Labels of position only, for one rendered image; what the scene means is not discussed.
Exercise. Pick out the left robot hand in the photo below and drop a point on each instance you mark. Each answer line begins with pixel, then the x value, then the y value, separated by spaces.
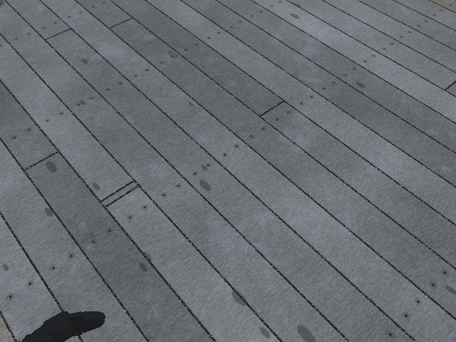
pixel 64 325

